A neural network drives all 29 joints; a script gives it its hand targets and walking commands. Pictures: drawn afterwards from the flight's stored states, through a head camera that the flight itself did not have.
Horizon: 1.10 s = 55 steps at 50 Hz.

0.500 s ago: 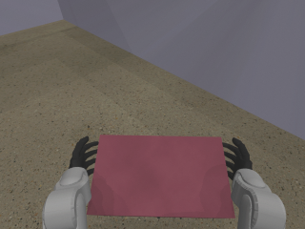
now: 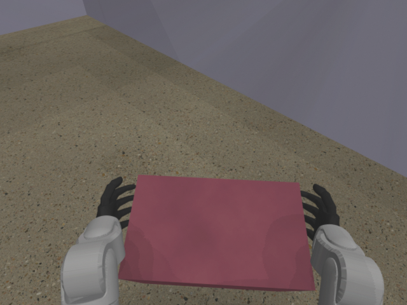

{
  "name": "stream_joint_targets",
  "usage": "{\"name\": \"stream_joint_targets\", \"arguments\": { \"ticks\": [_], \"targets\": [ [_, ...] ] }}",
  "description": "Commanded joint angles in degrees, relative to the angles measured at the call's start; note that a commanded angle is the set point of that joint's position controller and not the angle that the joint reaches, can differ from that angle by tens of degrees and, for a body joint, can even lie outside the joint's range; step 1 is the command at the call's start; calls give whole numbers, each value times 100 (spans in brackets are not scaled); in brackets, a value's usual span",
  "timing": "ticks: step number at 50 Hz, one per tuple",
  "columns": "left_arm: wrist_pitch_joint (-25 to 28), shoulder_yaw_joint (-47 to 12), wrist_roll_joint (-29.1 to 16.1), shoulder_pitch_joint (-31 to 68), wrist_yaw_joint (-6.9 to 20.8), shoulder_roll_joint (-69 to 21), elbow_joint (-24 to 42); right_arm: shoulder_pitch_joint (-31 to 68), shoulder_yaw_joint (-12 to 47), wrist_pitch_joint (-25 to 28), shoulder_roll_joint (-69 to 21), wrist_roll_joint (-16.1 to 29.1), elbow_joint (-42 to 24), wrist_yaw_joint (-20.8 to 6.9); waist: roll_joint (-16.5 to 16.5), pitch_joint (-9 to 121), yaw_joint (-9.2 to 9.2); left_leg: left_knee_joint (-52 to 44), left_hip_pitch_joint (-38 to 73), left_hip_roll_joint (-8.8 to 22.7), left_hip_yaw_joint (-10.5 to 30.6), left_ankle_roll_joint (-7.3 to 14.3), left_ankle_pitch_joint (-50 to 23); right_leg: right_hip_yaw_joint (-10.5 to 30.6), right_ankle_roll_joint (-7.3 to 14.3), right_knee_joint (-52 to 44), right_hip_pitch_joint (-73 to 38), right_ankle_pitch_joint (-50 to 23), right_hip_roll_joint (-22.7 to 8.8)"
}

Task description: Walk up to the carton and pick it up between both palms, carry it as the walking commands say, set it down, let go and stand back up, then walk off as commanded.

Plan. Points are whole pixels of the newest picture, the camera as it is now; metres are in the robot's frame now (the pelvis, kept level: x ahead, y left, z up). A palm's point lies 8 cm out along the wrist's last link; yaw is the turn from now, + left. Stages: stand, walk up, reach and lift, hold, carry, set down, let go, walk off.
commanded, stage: carry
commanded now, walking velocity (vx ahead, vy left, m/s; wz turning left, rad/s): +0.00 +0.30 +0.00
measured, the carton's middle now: (214, 238) +0.26 -0.01 +0.02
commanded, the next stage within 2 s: none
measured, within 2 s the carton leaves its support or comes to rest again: neither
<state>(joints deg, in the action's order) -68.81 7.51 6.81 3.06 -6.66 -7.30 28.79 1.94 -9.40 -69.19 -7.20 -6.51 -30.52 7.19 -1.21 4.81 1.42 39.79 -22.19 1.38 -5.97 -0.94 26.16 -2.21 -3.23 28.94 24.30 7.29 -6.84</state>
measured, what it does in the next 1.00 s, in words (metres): steps to the left: right foot, then left foot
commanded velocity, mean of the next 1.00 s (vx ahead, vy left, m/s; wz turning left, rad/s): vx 0.00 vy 0.30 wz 0.00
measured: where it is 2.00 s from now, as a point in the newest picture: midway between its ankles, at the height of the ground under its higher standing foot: outside the picture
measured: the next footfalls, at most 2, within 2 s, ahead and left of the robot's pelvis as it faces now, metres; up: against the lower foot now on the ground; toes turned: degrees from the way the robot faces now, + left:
right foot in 0.34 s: -0.01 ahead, -0.05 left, +0.00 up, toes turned -9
left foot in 0.64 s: +0.01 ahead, +0.34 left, +0.00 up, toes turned +6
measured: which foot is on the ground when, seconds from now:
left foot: down 0.00-0.34, up 0.36-0.62, down 0.64-0.92, up 0.94-1.00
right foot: down 0.00-0.06, up 0.08-0.32, down 0.34-0.64, up 0.66-0.90, down 0.92-1.00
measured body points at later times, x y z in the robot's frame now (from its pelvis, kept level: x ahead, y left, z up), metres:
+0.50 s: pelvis -0.06 +0.11 +0.00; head -0.05 +0.10 +0.45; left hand +0.19 +0.29 +0.09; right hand +0.18 -0.08 +0.08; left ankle -0.04 +0.24 -0.67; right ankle -0.05 -0.04 -0.73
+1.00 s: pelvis -0.12 +0.30 +0.00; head -0.13 +0.28 +0.44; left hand +0.14 +0.47 +0.09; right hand +0.12 +0.10 +0.08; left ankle -0.07 +0.38 -0.69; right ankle -0.11 +0.19 -0.73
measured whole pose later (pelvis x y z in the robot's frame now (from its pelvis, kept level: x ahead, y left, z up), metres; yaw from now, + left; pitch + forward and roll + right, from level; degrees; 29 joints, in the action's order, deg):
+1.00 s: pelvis -0.12 +0.30 +0.00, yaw -1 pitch +2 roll +0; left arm -67.9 7.9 5.9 1.5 -6.2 -7.3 28.1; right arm -0.2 -8.1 -69.1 -7.3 -7.0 -31.4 7.7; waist 2.0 4.8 0.5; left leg 53.2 -32.5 -2.7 -4.0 1.1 21.7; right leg -8.4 1.0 35.9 20.2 17.6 -4.4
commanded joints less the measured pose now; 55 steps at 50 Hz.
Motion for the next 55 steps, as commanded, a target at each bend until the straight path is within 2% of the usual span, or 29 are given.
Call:
{"name": "stream_joint_targets", "arguments": {
  "ticks": [1, 3, 5, 6, 7, 9, 12, 15, 16, 17, 18, 19, 20, 21, 24, 30, 32, 33, 34, 35, 38, 43, 45, 46, 47, 48, 50, 53, 55],
  "targets": [
    [-46, -4005, -2020, 2099, 1191, -4587, 435, 2596, 4671, -92, -4540, 2409, -402, -1438, -1170, 1135, -200, -697, 401, -40, -18, 93, -195, 1137, 612, -1234, -717, 1081, -1310],
    [-64, -4036, -2021, 2075, 1177, -4480, 468, 2509, 4600, -106, -4504, 2358, -335, -1423, -607, 1101, -204, -1536, 1114, 30, 123, 251, -170, 536, 323, -537, -142, 1455, -807],
    [-123, -4146, -2049, 2382, 1200, -4403, 594, 2321, 4438, -100, -4483, 2268, -182, -1429, 1315, 499, -84, -3013, 732, 1615, 2082, 849, 825, -816, -40, 1815, 1186, 2102, 297],
    [-139, -4207, -2114, 2546, 1229, -4503, 549, 2255, 4363, -91, -4483, 2248, -189, -1441, 1223, 386, -85, -3008, 355, 1902, 2048, 1213, 545, -489, 50, 3044, 1227, 2338, 322],
    [-122, -4327, -2235, 2628, 1279, -4604, 522, 2173, 4323, -64, -4486, 2161, -194, -1429, 995, 371, -89, -2672, 97, 1706, 1636, 1337, -337, -152, 182, 3836, 1033, 2244, 209],
    [-81, -4439, -2421, 2598, 1331, -4743, 543, 2313, 4362, 8, -4562, 2182, -353, -1415, 756, 674, -103, -2081, 422, 1293, 846, 1233, -1560, -95, 221, 4042, 1089, 1959, 144],
    [-69, -4396, -2444, 2336, 1311, -4727, 522, 2116, 4338, 67, -4534, 2126, -332, -1387, 845, 1125, -124, -1450, 1287, 984, 587, 1166, -3090, -269, 178, 2499, 798, 1948, 214],
    [-67, -4240, -2307, 2117, 1299, -4563, 402, 1981, 4397, 50, -4506, 2090, -231, -1357, 862, 1274, -141, -1286, 1304, 1133, 967, 1311, -3174, -333, 310, 787, 16, 1725, 235],
    [-65, -4184, -2277, 2096, 1311, -4564, 368, 1928, 4431, 36, -4509, 2097, -204, -1347, 653, 1300, -193, -1091, 938, 1043, 845, 1140, -3059, -303, 346, -217, -629, 1115, 74],
    [-55, -4081, -2270, 1995, 1322, -4575, 281, 1996, 4441, 29, -4466, 2100, -233, -1344, 92, 1317, -267, -584, -35, 815, 679, 733, -2664, 389, 422, -744, -1702, 468, -538],
    [-20, -3991, -2248, 1872, 1328, -4529, 182, 2004, 4478, -4, -4378, 2085, -366, -1338, -1593, 1358, -245, 695, -1644, 273, 373, 169, -502, 2539, 952, -844, -2740, -1349, -2289],
    [4, -3984, -2254, 1756, 1313, -4640, 155, 2338, 4642, 1, -4415, 2188, -563, -1357, -1954, 1078, -269, 2073, -2069, -84, 707, 19, 645, 3043, 1562, -1059, -2337, -2287, -2770],
    [21, -4015, -2286, 1915, 1318, -4743, 363, 2580, 4701, 33, -4553, 2304, -600, -1383, -1110, 887, -251, 2818, -1901, 73, 1358, -2, 325, 2418, 1527, -1025, -1906, -2192, -2487],
    [57, -4032, -2272, 2010, 1320, -4789, 441, 2671, 4745, 46, -4610, 2374, -609, -1420, -659, 734, -236, 2828, -1728, 257, 1418, -39, -70, 1755, 1294, -1007, -1641, -1554, -2189],
    [112, -4120, -2279, 2177, 1328, -4913, 639, 2492, 4693, 102, -4906, 2404, -500, -1457, -902, 636, -165, 1753, -1181, 288, 627, -178, -450, 532, 803, -788, -1323, -1271, -1452],
    [-5, -4123, -2138, 1733, 1208, -4409, 734, 1993, 4490, -31, -4546, 2278, -407, -1354, -1386, 1065, -187, -982, 121, -3, -166, -123, -621, 229, 471, -303, -1368, -1987, -1340],
    [-56, -4160, -2099, 1777, 1187, -4314, 767, 1918, 4444, -70, -4476, 2224, -383, -1357, -373, 1385, -153, -2099, 1384, 128, -88, -48, -931, -359, 132, 756, -621, -739, -808],
    [-107, -4235, -2109, 1884, 1191, -4277, 840, 1987, 4387, -74, -4377, 2200, -368, -1368, 1258, 1133, -117, -2482, 1693, 1385, 1548, 353, -1632, -945, -222, 1613, 865, 1706, -99],
    [-144, -4329, -2132, 2063, 1213, -4378, 822, 1906, 4334, -56, -4459, 2208, -338, -1393, 2100, 1142, -81, -2229, 1568, 1918, 2097, 954, -2300, -799, -146, 2930, 1411, 3242, 250],
    [-133, -4457, -2243, 2282, 1261, -4543, 814, 1871, 4269, -27, -4571, 2175, -357, -1407, 1828, 1104, -79, -1912, 1119, 1741, 1757, 1179, -2646, -253, 92, 3895, 1317, 3160, 254],
    [-22, -4684, -2567, 2548, 1352, -4870, 889, 2015, 4271, 118, -4736, 2165, -475, -1423, 1257, 1204, -112, -1800, 742, 1197, 653, 1031, -2081, -206, 210, 3980, 1009, 2131, 150],
    [-35, -4361, -2363, 2204, 1320, -4559, 607, 1924, 4404, 108, -4576, 2122, -370, -1363, 1011, 1278, -98, -1883, 856, 1240, 1101, 1329, -1544, -318, 308, 1672, 126, 2091, 242],
    [-70, -4177, -2254, 2072, 1336, -4484, 413, 1902, 4486, 33, -4529, 2118, -309, -1326, 615, 1184, -198, -1639, 230, 1102, 995, 1151, -1210, -292, 453, -63, -885, 1399, 80],
    [-71, -4029, -2227, 1930, 1343, -4462, 278, 1979, 4491, -2, -4453, 2113, -314, -1320, -80, 1101, -282, -1086, -675, 799, 788, 713, -922, 404, 509, -859, -1834, 975, -507],
    [-65, -3893, -2165, 1763, 1340, -4387, 78, 2093, 4526, -69, -4257, 2081, -435, -1310, -1787, 981, -342, 578, -2179, 98, 490, 207, -159, 2763, 1031, -1497, -2437, 1227, -2284],
    [-63, -3876, -2147, 1627, 1324, -4541, 33, 2422, 4688, -80, -4372, 2178, -642, -1330, -1699, 521, -282, 1945, -2249, -22, 935, 55, 421, 3135, 1557, -1837, -1630, 438, -2820],
    [-10, -3900, -2173, 1940, 1337, -4674, 353, 2724, 4756, -59, -4590, 2366, -658, -1398, -478, 266, -252, 2850, -1823, 309, 1491, -17, -376, 1771, 1205, -1632, -1045, 707, -2215],
    [23, -4013, -2232, 2165, 1330, -4768, 516, 2456, 4621, -18, -4820, 2359, -417, -1405, -809, 405, -153, 1801, -1156, 283, 582, -207, -740, 264, 735, -1147, -955, 202, -1249],
    [8, -4023, -2208, 2077, 1298, -4591, 581, 2403, 4576, -24, -4718, 2325, -420, -1344, -1104, 498, -165, 805, -627, 186, 224, -180, -443, 42, 651, -1034, -754, 118, -1089]
  ]
}}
